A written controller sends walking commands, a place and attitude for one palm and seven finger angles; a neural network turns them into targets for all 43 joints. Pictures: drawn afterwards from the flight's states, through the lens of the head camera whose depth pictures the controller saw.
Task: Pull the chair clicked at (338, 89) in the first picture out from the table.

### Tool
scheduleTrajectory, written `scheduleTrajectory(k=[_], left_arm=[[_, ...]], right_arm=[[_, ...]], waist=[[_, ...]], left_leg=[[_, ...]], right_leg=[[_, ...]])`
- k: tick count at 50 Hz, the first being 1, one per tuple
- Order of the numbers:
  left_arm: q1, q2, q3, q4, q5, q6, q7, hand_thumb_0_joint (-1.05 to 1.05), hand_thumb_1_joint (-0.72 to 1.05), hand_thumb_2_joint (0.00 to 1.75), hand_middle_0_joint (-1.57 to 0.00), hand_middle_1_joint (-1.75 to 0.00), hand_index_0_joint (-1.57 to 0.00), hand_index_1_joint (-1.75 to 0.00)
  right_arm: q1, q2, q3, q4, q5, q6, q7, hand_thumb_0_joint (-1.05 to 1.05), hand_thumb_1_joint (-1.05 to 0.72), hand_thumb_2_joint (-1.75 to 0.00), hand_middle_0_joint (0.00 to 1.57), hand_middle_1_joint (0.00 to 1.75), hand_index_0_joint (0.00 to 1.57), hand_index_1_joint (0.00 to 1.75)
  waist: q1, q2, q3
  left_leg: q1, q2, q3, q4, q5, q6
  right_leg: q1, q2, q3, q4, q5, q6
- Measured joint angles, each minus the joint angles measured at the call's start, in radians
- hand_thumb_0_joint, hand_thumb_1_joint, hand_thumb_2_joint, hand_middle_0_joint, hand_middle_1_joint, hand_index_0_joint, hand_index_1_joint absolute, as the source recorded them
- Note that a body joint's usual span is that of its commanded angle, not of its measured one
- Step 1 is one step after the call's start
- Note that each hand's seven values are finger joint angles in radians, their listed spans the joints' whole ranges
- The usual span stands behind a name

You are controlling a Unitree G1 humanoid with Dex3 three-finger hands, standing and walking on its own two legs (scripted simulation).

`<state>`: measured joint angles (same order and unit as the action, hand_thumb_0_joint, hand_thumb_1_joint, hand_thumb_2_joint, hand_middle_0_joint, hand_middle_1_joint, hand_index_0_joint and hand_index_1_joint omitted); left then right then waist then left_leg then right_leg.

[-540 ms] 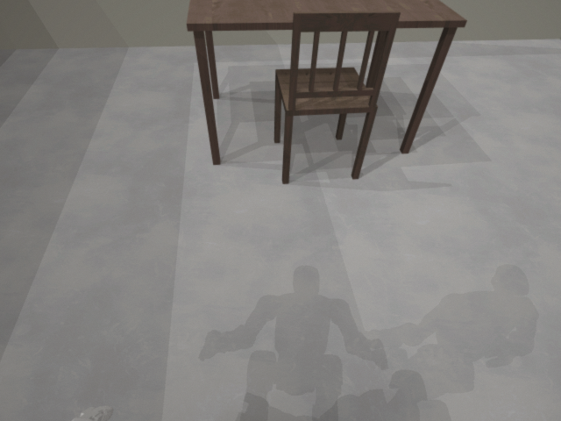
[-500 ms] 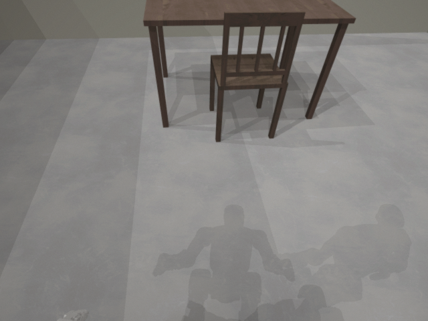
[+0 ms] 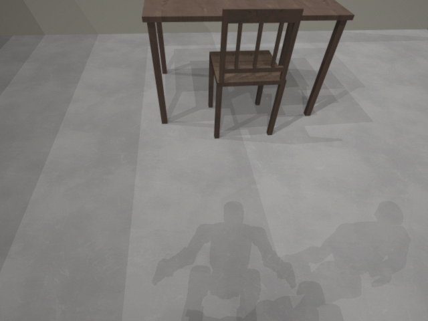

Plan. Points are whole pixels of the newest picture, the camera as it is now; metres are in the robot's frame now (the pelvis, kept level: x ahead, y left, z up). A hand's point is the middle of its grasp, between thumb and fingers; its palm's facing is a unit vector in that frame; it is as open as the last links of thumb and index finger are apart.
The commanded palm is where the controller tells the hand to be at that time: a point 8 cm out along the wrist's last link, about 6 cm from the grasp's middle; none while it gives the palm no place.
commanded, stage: stand and wait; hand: left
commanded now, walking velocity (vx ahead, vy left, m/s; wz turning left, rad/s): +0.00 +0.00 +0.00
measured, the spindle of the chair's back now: (257, 46) +1.44 -0.15 -0.13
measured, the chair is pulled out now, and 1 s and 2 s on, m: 0.00 0.00 0.00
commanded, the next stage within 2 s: look at it before walking up in 0.28 s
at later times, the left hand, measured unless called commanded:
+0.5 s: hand out of the picture +0.08 +0.24 -0.16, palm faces -0.04 -0.94 -0.33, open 7.4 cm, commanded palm none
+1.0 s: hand out of the picture +0.08 +0.24 -0.16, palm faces -0.04 -0.94 -0.33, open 7.4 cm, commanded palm none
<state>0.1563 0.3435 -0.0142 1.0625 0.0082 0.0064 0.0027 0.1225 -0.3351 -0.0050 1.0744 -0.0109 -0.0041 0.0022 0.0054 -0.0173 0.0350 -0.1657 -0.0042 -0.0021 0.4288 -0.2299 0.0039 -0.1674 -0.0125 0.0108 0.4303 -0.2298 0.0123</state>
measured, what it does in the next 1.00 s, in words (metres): stands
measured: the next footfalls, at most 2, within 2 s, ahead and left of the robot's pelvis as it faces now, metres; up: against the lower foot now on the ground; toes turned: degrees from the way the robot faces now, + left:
left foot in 1.88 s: +0.38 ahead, +0.00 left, +0.00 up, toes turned -19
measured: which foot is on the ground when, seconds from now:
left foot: down 0.00-1.00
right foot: down 0.00-1.00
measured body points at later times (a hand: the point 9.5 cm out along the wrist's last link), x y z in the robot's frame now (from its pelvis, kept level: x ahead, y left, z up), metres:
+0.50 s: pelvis +0.00 -0.01 +0.00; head +0.00 +0.00 +0.45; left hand +0.08 +0.29 -0.13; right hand +0.07 -0.30 -0.13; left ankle +0.00 +0.12 -0.74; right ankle +0.00 -0.13 -0.74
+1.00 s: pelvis +0.01 -0.01 +0.00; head +0.02 -0.01 +0.45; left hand +0.08 +0.28 -0.13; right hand +0.09 -0.31 -0.13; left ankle +0.00 +0.12 -0.74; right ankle +0.00 -0.13 -0.74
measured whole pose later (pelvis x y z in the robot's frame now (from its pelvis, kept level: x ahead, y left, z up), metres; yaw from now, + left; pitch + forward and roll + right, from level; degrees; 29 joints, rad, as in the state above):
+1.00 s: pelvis +0.01 -0.01 +0.00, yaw -1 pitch -1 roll +0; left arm 0.14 0.34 -0.01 1.09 0.01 0.00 0.00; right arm 0.10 -0.33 0.00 1.11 -0.01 -0.01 0.00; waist 0.01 -0.01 0.03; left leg -0.13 0.01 0.00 0.37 -0.21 -0.01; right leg -0.14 0.00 0.02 0.38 -0.22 0.00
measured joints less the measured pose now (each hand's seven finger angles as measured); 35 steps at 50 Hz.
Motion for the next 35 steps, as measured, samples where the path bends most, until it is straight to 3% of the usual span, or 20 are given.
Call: scheduleTrajectory(k=[35], left_arm=[[-0.02,-0.005,-0.001,0.025,0.002,-0.007,-0.001,0.0,0.9,0.89,-0.2,-0.3,-0.2,-0.29]], right_arm=[[-0.009,0.004,0.003,0.039,0.003,-0.007,0.002,0.0,-0.9,-0.9,0.2,0.3,0.2,0.3]], waist=[[-0.002,0.004,0.002]], left_leg=[[0.013,0.011,0.004,-0.047,0.025,-0.011]], right_leg=[[0.005,0.011,0.004,-0.036,0.022,-0.01]])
